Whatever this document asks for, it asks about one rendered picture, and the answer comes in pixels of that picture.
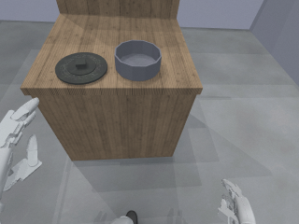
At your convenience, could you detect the pot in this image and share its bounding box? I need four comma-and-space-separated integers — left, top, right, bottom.
114, 39, 162, 81

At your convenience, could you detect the knob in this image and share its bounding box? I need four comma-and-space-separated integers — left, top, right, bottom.
75, 58, 87, 67

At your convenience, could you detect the table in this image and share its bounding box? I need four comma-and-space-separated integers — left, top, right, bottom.
20, 0, 203, 161

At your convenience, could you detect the robot right hand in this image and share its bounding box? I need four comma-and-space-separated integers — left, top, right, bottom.
218, 178, 256, 224

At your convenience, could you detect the left robot foot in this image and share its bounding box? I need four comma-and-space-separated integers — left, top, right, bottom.
126, 210, 137, 224

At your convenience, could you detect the robot left hand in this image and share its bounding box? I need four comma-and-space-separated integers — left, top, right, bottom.
0, 97, 42, 200

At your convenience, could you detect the lid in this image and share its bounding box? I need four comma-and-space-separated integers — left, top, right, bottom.
54, 52, 107, 85

